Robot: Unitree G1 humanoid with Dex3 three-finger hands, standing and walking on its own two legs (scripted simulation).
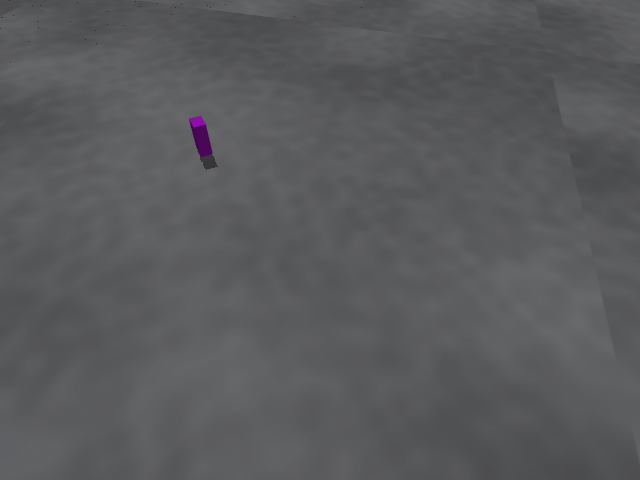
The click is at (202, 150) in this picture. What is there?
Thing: carton on end
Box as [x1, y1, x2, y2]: [189, 116, 212, 156]
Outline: 189,118 196,147 200,155 203,156 212,153 206,127 203,120 200,116
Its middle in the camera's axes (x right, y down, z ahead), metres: -0.59 -0.53 +1.98
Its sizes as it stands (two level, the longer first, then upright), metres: 0.085 0.060 0.175
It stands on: the floor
